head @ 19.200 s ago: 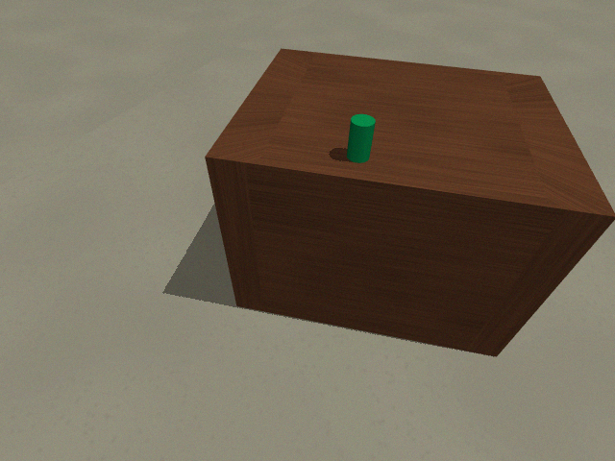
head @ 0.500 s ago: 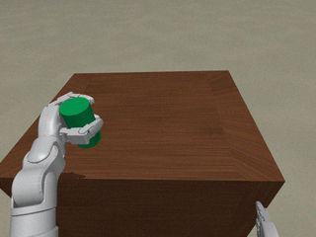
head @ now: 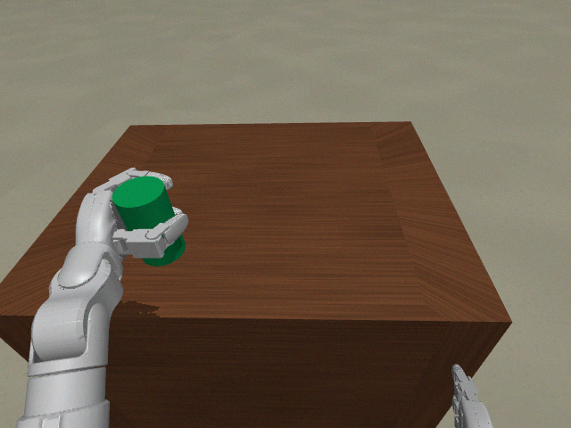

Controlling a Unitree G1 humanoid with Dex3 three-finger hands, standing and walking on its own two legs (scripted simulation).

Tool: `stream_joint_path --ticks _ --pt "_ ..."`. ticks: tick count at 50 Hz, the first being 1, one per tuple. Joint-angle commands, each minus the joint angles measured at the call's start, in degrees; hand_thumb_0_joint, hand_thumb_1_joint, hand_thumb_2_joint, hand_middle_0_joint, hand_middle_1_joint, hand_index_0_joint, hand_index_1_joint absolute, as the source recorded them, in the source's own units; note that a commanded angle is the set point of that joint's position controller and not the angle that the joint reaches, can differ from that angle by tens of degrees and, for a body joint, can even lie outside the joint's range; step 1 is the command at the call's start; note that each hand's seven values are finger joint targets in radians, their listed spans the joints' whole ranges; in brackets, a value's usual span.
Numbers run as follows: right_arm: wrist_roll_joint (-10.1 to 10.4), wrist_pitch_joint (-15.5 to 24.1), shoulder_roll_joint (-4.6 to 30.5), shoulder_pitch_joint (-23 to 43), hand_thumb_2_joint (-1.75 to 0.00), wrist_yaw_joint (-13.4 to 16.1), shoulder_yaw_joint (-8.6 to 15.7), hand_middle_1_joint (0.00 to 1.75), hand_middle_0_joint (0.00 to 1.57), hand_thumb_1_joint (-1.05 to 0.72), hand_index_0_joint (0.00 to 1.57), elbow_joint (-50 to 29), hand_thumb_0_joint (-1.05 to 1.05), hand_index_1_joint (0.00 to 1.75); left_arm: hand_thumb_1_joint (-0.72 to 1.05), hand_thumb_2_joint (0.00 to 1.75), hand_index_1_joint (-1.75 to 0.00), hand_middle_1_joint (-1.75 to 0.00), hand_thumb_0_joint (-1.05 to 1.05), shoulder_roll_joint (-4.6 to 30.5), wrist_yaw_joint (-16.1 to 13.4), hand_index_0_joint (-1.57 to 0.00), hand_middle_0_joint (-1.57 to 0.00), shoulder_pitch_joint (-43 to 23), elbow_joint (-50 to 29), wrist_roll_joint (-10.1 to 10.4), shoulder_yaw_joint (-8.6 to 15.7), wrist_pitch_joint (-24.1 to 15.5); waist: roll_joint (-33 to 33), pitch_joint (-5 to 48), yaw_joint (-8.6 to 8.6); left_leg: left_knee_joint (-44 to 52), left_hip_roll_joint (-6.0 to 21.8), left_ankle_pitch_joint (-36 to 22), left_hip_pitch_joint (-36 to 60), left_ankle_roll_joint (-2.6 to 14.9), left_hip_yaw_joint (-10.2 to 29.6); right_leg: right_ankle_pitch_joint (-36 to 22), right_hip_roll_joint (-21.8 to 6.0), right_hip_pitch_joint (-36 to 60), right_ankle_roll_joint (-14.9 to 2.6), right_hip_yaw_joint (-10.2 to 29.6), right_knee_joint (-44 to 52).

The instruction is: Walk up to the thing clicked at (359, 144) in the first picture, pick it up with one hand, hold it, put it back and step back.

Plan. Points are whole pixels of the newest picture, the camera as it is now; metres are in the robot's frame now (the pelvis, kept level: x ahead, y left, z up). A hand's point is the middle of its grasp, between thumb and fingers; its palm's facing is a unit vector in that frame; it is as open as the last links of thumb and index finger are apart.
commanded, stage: crouch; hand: left
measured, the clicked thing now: (152, 222) +0.34 +0.18 +0.19
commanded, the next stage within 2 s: lower in 0.80 s
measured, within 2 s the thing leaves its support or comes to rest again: rests again in 1.64 s
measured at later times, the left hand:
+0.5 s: hand (165, 227) +0.40 +0.20 +0.12, palm faces +0.16 -0.99 +0.00, open 8.3 cm
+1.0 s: hand (171, 233) +0.42 +0.20 +0.08, palm faces +0.18 -0.98 -0.01, open 8.3 cm
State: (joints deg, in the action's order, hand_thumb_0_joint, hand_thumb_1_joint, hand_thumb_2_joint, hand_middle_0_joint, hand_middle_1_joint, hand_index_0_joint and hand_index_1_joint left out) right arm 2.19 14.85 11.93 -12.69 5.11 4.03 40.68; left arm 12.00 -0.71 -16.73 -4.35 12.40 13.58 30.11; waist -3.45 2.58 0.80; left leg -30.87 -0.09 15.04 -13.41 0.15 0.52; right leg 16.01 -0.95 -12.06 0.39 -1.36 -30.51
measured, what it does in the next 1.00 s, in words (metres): stands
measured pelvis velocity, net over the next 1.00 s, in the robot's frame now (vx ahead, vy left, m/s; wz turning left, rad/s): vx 0.01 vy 0.01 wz -0.02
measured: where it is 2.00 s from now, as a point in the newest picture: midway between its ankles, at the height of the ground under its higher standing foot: outside the picture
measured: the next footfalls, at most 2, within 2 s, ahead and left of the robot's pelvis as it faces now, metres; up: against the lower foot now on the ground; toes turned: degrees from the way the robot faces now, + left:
none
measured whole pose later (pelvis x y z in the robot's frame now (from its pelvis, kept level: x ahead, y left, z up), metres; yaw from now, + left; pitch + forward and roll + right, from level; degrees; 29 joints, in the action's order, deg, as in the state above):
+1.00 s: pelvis +0.01 +0.01 -0.01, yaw -1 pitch +7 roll -1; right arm 1.1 7.1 12.5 -11.2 3.6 3.9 35.4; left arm 18.0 1.2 -29.7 43.6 9.1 14.9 -10.5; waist -0.5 4.2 -3.1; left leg -39.1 0.8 18.5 -27.3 0.5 -0.3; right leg 18.1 -0.1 -25.6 0.7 -0.4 -36.9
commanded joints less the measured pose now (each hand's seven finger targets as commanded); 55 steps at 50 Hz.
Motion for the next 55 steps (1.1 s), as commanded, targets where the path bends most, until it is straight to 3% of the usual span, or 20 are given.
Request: stream_joint_path --ticks 1,4,9,15,18,19,22,26,29,30,35,37,38,42,43,44,49,53,54,55 --pt "-0.36 4.44 8.72 9.07 -0.05 0.42 3.78 0.05 0.05 0.56 0.05 -8.88 0.0 0.05 0.34 1.29 -1.43 -1.43 0.0 11.17 -0.33 -1.33 -1.31 -26.12 -8.12 -0.17 4.33 -8.64 5.91 9.05 -0.96 4.23 -0.65 -4.82 3.78 1.19 -0.65 -5.95 0.78 -2.58 -0.2 -0.53 6.08" --pt "-0.41 4.79 6.37 7.75 -0.05 0.23 1.77 0.05 0.05 0.56 0.05 -8.91 0.0 0.05 0.36 1.29 -1.43 -1.43 0.0 10.79 0.09 -1.32 -1.3 -27.87 -5.25 -0.46 3.66 -13.27 5.16 12.04 -1.6 3.43 -0.69 -5.67 4.41 1.25 -0.61 -7.18 0.56 -2.31 -0.18 -0.22 5.21" --pt "-0.61 5.3 8.07 8.15 -0.05 0.53 2.85 0.05 0.05 0.57 0.05 -8.76 0.0 0.05 0.44 1.32 -1.43 -1.43 0.0 14.75 0.36 -1.33 -1.31 -30.06 -0.93 -1.89 4.67 -21.79 1.22 16.27 -2.28 1.68 -0.62 -10.07 6.11 0.85 -0.64 -11.9 0.44 -2.81 -0.3 0.3 3.3" --pt "-0.8 4.71 8.3 7.67 -0.05 0.47 2.97 0.05 0.05 0.55 0.05 -10.91 0.0 0.05 0.4 1.33 -1.46 -1.47 0.0 15.87 0.32 -1.35 -1.33 -32.59 4.33 -1.67 4.89 -29.44 -1.89 19.64 -3.17 0.76 0.17 -12.95 6.52 0.21 -0.34 -14.16 1.09 -2.45 -0.67 0.0 2.26" --pt "-0.84 3.59 6.33 6.78 -0.05 0.21 1.63 0.05 0.05 0.55 0.05 -9.54 0.0 0.05 0.37 1.32 -1.46 -1.47 0.0 13.63 0.69 -1.36 -1.34 -32.65 8.4 -1.64 2.88 -31.84 -1.92 17.48 -3.35 0.62 0.58 -13.89 5.28 0.04 -0.3 -14.64 1.4 -3.4 -0.86 -0.26 1.98" --pt "-0.78 3.33 9.5 7.47 -0.05 0.39 4.12 0.05 0.05 0.55 0.05 -9.95 0.0 0.05 0.36 1.31 -1.45 -1.46 0.0 16.07 0.6 -1.36 -1.34 -31.96 10.52 -1.48 4.79 -32.58 -1.44 18.14 -3.29 0.52 0.68 -14.9 5.18 0.01 -0.32 -15.28 1.43 -3.0 -0.89 -0.24 1.96" --pt "-0.64 1.78 9.01 6.0 -0.05 0.24 3.77 0.05 0.05 0.55 0.05 -9.83 0.0 0.05 0.36 1.29 -1.44 -1.45 0.0 14.18 1.27 -1.37 -1.34 -31.1 15.06 -1.38 2.76 -33.82 -0.49 16.21 -3.58 0.5 0.83 -15.15 4.62 0.3 -0.54 -15.79 1.43 -4.13 -0.88 -0.32 2.05" --pt "-0.52 0.39 10.19 5.4 -0.05 -0.12 4.67 0.05 0.05 0.55 0.05 -11.35 0.0 0.05 0.33 1.26 -1.43 -1.44 0.0 15.03 1.32 -1.37 -1.34 -30.61 19.02 -0.81 4.01 -35.4 1.57 15.54 -3.26 0.24 1.15 -16.56 3.96 0.47 -0.51 -16.43 1.6 -4.09 -0.82 -0.56 1.81" --pt "-0.61 -0.59 8.68 5.45 -0.05 -0.5 3.59 0.05 0.05 0.55 0.05 -12.12 0.0 0.05 0.32 1.27 -1.42 -1.43 0.0 16.15 1.12 -1.36 -1.33 -32.9 19.24 -1.49 4.57 -37.59 1.73 16.51 -2.86 0.37 1.15 -14.29 3.15 0.55 -0.41 -14.68 1.61 -4.76 -0.81 -0.48 1.41" --pt "-0.68 -0.94 8.37 5.43 -0.05 -0.55 3.14 0.05 0.05 0.55 0.05 -13.25 0.0 0.05 0.32 1.26 -1.41 -1.42 0.0 15.63 1.24 -1.35 -1.33 -33.82 20.13 -1.62 3.68 -38.47 1.72 18.7 -3.22 -0.15 1.29 -15.56 4.08 0.5 -0.33 -15.37 1.52 -4.36 -0.84 -0.43 1.13" --pt "-1.22 -2.56 10.45 4.48 -0.05 -0.52 4.55 0.05 0.05 0.53 0.05 -13.08 0.0 0.05 0.31 1.26 -1.41 -1.4 0.0 18.58 0.69 -1.33 -1.31 -37.73 21.16 -1.66 5.11 -42.23 -0.31 23.43 -3.41 -2.72 1.71 -21.66 5.63 0.09 0.07 -18.25 1.41 -5.37 -1.0 -0.19 -0.73" --pt "-1.3 -2.86 10.13 5.37 -0.05 -0.72 4.11 0.05 0.05 0.53 0.05 -14.32 0.0 0.05 0.32 1.27 -1.41 -1.41 0.0 16.99 0.9 -1.33 -1.32 -38.45 22.15 -2.11 2.92 -43.17 -1.63 23.48 -3.97 -3.34 1.91 -23.29 6.0 -0.3 0.17 -18.55 1.43 -6.6 -1.16 -0.16 -1.38" --pt "-1.33 -3.28 8.28 5.12 -0.06 -0.94 2.63 0.05 0.05 0.53 0.05 -12.77 0.0 0.05 0.29 1.27 -1.41 -1.41 0.0 17.27 0.9 -1.33 -1.32 -39.26 21.99 -2.38 3.02 -43.78 -2.97 23.78 -3.24 -3.79 2.0 -23.47 6.2 -0.4 0.32 -17.95 1.46 -7.62 -1.28 -0.22 -1.76" --pt "-1.27 -4.21 9.09 5.11 -0.06 -0.53 3.28 0.05 0.05 0.52 0.05 -12.33 0.0 0.05 0.3 1.3 -1.45 -1.44 0.0 19.93 1.19 -1.37 -1.36 -40.36 25.08 -2.11 4.74 -45.15 -0.87 22.46 -4.15 -3.56 1.16 -15.31 1.81 0.6 -0.32 -15.34 1.13 -7.3 -0.87 0.19 -1.85" --pt "-1.27 -4.36 8.95 4.4 -0.06 -0.56 3.36 0.05 0.05 0.52 0.05 -12.93 0.0 0.05 0.28 1.31 -1.46 -1.45 0.0 17.57 1.54 -1.37 -1.36 -39.03 28.67 -2.03 3.17 -45.07 -0.47 21.8 -4.95 -3.84 1.38 -15.28 1.9 0.5 -0.21 -14.95 1.28 -8.49 -0.95 0.03 -1.98" --pt "-1.15 -4.44 8.18 4.81 -0.06 -0.73 2.37 0.05 0.05 0.53 0.05 -14.08 0.0 0.05 0.3 1.3 -1.45 -1.44 0.0 17.54 1.42 -1.37 -1.36 -39.54 28.56 -1.94 3.38 -45.35 -0.23 21.64 -4.62 -3.86 1.3 -14.48 1.34 0.6 -0.25 -14.27 1.29 -9.03 -0.92 -0.05 -2.0" --pt "-1.07 -5.3 8.51 4.81 -0.06 -1.41 2.99 0.05 0.05 0.52 0.05 -12.78 0.0 0.05 0.37 1.32 -1.49 -1.48 0.0 17.28 2.14 -1.41 -1.4 -36.56 38.18 -2.42 3.47 -46.12 1.44 15.48 -4.77 -4.52 1.51 -8.75 -4.8 0.75 0.0 -9.59 1.59 -14.14 -1.13 -0.51 -3.37" --pt "-1.18 -5.44 9.12 4.24 -0.06 -1.81 2.84 0.05 0.05 0.52 0.05 -16.77 0.0 0.05 0.39 1.31 -1.47 -1.46 0.0 19.4 2.82 -1.39 -1.38 -39.05 37.27 -1.94 5.32 -48.76 2.45 21.41 -4.77 -7.33 0.96 -8.87 -6.12 1.33 -0.49 -10.98 1.23 -13.55 -0.8 0.17 -5.76" --pt "-1.4 -5.66 9.82 3.19 -0.06 -1.9 3.61 0.05 0.05 0.52 0.05 -16.75 0.0 0.05 0.37 1.3 -1.47 -1.46 0.0 19.06 3.11 -1.38 -1.37 -39.14 39.34 -1.98 4.84 -49.26 2.58 21.55 -5.89 -8.19 1.14 -9.89 -6.36 1.37 -0.29 -11.65 1.36 -14.8 -0.83 0.14 -6.42" --pt "-1.53 -5.58 8.76 3.95 -0.06 -2.17 2.14 0.05 0.05 0.52 0.05 -18.25 0.0 0.05 0.37 1.29 -1.46 -1.45 0.0 18.77 3.35 -1.37 -1.37 -41.19 36.99 -1.91 4.43 -50.24 2.04 23.24 -5.41 -8.72 1.24 -10.14 -5.64 1.25 -0.07 -11.32 1.42 -15.19 -0.92 0.01 -6.86"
